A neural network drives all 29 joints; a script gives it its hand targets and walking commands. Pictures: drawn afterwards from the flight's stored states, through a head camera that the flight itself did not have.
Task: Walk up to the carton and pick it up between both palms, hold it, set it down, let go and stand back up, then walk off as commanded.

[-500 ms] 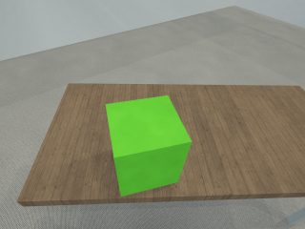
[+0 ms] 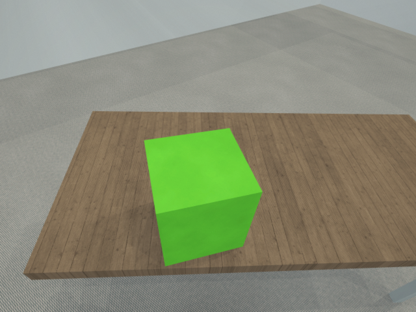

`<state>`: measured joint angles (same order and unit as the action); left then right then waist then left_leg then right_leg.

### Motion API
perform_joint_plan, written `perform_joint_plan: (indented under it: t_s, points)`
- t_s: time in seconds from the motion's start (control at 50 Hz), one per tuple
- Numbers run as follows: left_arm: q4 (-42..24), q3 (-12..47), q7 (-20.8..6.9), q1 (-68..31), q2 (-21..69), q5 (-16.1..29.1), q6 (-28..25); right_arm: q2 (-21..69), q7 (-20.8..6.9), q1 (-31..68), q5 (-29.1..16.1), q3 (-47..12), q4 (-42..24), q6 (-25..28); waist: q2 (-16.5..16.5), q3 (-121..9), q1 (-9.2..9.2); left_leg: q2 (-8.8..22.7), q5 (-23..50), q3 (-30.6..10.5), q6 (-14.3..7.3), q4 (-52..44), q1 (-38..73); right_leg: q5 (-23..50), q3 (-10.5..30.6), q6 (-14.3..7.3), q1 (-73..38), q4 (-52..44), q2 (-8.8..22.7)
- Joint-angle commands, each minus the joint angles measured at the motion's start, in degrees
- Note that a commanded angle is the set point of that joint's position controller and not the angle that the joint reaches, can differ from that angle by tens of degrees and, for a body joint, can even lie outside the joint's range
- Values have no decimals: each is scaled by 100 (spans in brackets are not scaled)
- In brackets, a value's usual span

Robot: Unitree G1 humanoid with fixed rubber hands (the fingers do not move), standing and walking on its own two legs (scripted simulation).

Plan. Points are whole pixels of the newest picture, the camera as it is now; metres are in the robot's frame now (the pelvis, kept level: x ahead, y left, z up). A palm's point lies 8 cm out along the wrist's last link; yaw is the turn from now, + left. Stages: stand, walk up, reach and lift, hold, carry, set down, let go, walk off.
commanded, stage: walk off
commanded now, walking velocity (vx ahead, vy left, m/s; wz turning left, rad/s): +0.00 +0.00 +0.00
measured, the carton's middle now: (197, 197) +0.40 +0.01 -0.05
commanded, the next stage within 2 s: none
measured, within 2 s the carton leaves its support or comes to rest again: neither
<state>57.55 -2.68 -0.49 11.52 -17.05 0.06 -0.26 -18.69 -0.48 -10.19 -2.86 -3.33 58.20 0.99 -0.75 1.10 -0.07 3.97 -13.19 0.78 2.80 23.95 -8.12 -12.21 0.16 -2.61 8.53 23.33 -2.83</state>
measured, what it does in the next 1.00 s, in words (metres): walks backwards: right foot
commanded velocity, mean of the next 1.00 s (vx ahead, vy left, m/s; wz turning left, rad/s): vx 0.00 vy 0.00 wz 0.00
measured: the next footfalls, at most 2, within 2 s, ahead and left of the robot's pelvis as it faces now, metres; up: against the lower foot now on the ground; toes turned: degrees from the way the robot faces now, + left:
right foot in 0.78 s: -0.14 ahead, -0.10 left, +0.00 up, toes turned +1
left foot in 1.50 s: -0.29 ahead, +0.15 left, +0.00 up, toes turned -6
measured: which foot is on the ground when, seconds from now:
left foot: down 0.00-0.78, up 0.80-1.00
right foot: down 0.00-0.46, up 0.48-0.76, down 0.78-1.00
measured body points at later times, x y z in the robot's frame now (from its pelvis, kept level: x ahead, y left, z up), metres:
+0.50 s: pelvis -0.06 +0.02 -0.02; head -0.02 +0.03 +0.43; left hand +0.04 +0.31 -0.15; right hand +0.02 -0.27 -0.13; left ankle +0.00 +0.15 -0.74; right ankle -0.01 -0.09 -0.73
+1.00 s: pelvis -0.19 -0.04 -0.01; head -0.13 -0.09 +0.43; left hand -0.11 +0.28 -0.10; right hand -0.08 -0.33 -0.16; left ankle -0.14 +0.12 -0.67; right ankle -0.18 -0.10 -0.74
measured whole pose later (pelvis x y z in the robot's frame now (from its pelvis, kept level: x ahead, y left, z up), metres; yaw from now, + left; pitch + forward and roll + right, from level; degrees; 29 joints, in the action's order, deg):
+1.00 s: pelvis -0.19 -0.04 -0.01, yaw -1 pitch -2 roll +3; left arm 49.8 -2.7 0.9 10.4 -20.0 -0.4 3.3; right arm -23.9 0.8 -9.6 -2.9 -1.0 43.6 -5.4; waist 3.8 11.0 -0.3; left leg -8.5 -26.1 -9.8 -0.9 61.1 -29.9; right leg -17.7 0.4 -4.0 14.7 34.8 -2.3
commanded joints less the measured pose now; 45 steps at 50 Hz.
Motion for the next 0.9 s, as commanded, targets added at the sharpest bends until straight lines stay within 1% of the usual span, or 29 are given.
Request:
perform_joint_plan:
  t_s: [0.0, 0.14, 0.16, 0.18, 0.24, 0.3, 0.34, 0.36, 0.38, 0.4, 0.42, 0.44, 0.46, 0.48, 0.52, 0.54, 0.58, 0.62, 0.66, 0.7, 0.72, 0.74, 0.76, 0.78, 0.8, 0.82, 0.84, 0.86, 0.88]
  points:
    - [-46, -160, 59, -393, -1427, -68, -250, -1281, 149, 271, 390, 428, -256, 68, 354, -13, -43, 341, 559, -460, -461, -392, -63, 807, 785, 87, -55, -747, 892]
    - [-13, -166, 58, -394, -1436, -64, -245, -1283, 147, 311, 390, 426, -213, 73, 385, -8, -41, 344, 544, -463, -459, -417, -62, 800, 778, 77, -66, -751, 896]
    - [-323, -247, 84, -469, -1733, -15, -113, -1511, 149, 423, 370, 785, -518, -33, 291, 550, -120, 130, 1869, -111, -538, 475, -478, 2755, 935, -12, 415, -151, 1036]
    - [-433, -296, 115, -337, -1760, 12, -90, -1434, 163, 259, 362, 766, -561, -67, 358, 367, -89, 27, 1921, 44, -555, 740, -435, 3227, 920, -122, 453, 22, 1083]
    - [-620, -364, 126, -245, -1793, -15, -21, -1383, 151, -18, 311, 796, -774, -189, 47, -219, -104, -264, 1496, 171, -665, 1394, -189, 3104, 1040, -443, 372, 161, 1162]
    - [-881, -387, 121, -435, -1821, -67, 66, -1379, 129, -164, 329, 863, -991, -294, -224, -455, -178, -427, 394, 123, -751, 1891, -163, 2405, 1249, -765, 716, 242, 1318]
    - [-1055, -421, 123, -557, -1861, -91, 128, -1408, 120, -311, 376, 913, -1083, -347, -280, -443, -250, -476, -194, 55, -811, 2107, -176, 1897, 1390, -901, 1082, 323, 1438]
    - [-1127, -432, 121, -617, -1870, -98, 160, -1431, 118, -407, 397, 935, -1112, -368, -254, -417, -309, -420, -170, -5, -868, 2080, -131, 1566, 1379, -892, 1303, 452, 1428]
    - [-1192, -422, 117, -640, -1837, -91, 195, -1475, 115, -490, 419, 963, -1150, -380, -124, -380, -369, -254, -14, -143, -973, 1880, -117, 1131, 1263, -809, 1483, 707, 1302]
    - [-1233, -391, 112, -627, -1739, -74, 230, -1556, 115, -504, 447, 988, -1203, -388, 173, -291, -413, 117, 96, -479, -1144, 1339, -290, 531, 991, -614, 1566, 1150, 990]
    - [-1249, -354, 106, -483, -1554, -44, 275, -1737, 116, -326, 475, 1007, -1340, -386, 919, -148, -427, 951, 374, -1361, -1567, 110, -889, -653, 387, -232, 1403, 2251, 207]
    - [-1243, -347, 114, -432, -1434, -26, 352, -1965, 122, -139, 554, 1071, -1460, -352, 1476, 97, -486, 1914, 376, -2504, -2108, -899, -1537, -2397, 261, 81, 1379, 3898, -458]
    - [-1243, -384, 164, -277, -1560, -19, 382, -2113, 157, -24, 568, 1112, -1551, -319, 1269, 362, -403, 2081, 50, -2743, -2247, -1015, -1929, -2490, 617, 96, 1347, 4552, -387]
    - [-1218, -389, 153, -188, -1612, -6, 400, -2026, 193, 166, 556, 1049, -1681, -307, 1099, 555, -263, 1926, -140, -2406, -2189, -962, -2208, -2304, 771, 120, 1328, 4727, -295]
    - [-1190, -405, 91, 88, -1584, 53, 409, -1800, 223, 530, 544, 948, -1845, -260, 935, 545, 32, 1376, 322, -1621, -1879, -514, -1970, -1862, 858, 230, 1365, 4840, -274]
    - [-1219, -416, 64, 170, -1604, 60, 415, -1743, 213, 463, 539, 948, -1893, -265, 942, 371, 6, 1206, 606, -1405, -1783, -331, -1675, -1766, 798, 299, 1366, 4779, -293]
    - [-1292, -426, 39, 127, -1643, 27, 425, -1802, 200, 241, 514, 1017, -1937, -292, 1013, 169, -159, 1120, 549, -1356, -1737, -151, -1223, -1810, 653, 384, 1418, 4306, -178]
    - [-1322, -425, 41, 91, -1657, 8, 407, -1827, 195, 59, 509, 1061, -1985, -331, 1164, -36, -271, 1182, 730, -1490, -1750, 47, -737, -1868, 580, 355, 1468, 3460, 51]
    - [-1325, -429, 65, 141, -1608, 16, 364, -1853, 191, 44, 516, 1100, -2047, -373, 1374, -173, -261, 1297, 1015, -1623, -1733, 154, -602, -1946, 494, 311, 1248, 2517, 300]
    - [-1202, -455, 81, 406, -1548, -19, 301, -1884, 180, 153, 496, 1124, -2077, -428, 1483, -336, -163, 1189, 1066, -1557, -1515, 394, -790, -1662, 421, 296, 621, 1406, 344]
    - [-1053, -485, 82, 761, -1501, -47, 261, -1862, 182, 269, 460, 1120, -2101, -471, 1309, -422, 19, 942, 866, -1309, -1249, 734, -1188, -1111, 494, 260, -7, 479, 342]
    - [-980, -526, 101, 877, -1633, -125, 217, -1634, 197, 313, 421, 1046, -2114, -519, 545, -151, 128, 340, 124, -886, -946, 1534, -2027, -857, 1168, 232, -368, -258, 674]
    - [-1159, -579, 137, 596, -2035, -253, 157, -1267, 213, 126, 351, 938, -2118, -553, -1040, 198, -8, -870, -1849, -398, -578, 2540, -3146, 173, 2679, 175, -400, -740, 1637]
    - [-1389, -670, 129, 219, -2411, -321, 150, -1368, 296, 342, 388, 957, -2175, -559, -865, 375, 127, -1166, -2329, -807, -380, 3408, -3022, 783, 3009, -170, 512, -713, 2175]
    - [-1404, -692, 163, -15, -2458, -319, 174, -1471, 321, 498, 409, 1002, -2077, -595, -544, 524, 165, -1151, -2346, -1252, -426, 4089, -2603, 589, 3076, -299, 1333, -755, 2234]
    - [-1467, -625, 200, -288, -2277, -251, 129, -1559, 320, 305, 345, 1037, -1911, -597, -197, 643, 3, -1234, -1991, -1566, -442, 4284, -2580, 803, 2606, -63, 1105, -608, 1872]
    - [-1482, -572, 226, -470, -2059, -198, 108, -1614, 325, 120, 297, 1047, -1757, -589, -148, 598, -151, -1302, -1638, -1634, -436, 4314, -2755, 1524, 2066, 263, 511, -327, 1438]
    - [-1504, -577, 239, -549, -1925, -180, 108, -1612, 329, -133, 289, 1043, -1704, -574, -354, 328, -207, -1305, -1405, -1533, -393, 4335, -2859, 2234, 1706, 401, -72, -38, 1219]
    - [-1513, -581, 250, -580, -1828, -179, 94, -1588, 327, -216, 295, 1029, -1682, -577, -466, 119, -174, -1332, -1245, -1419, -309, 4395, -2949, 2616, 1564, 379, -489, 171, 1186]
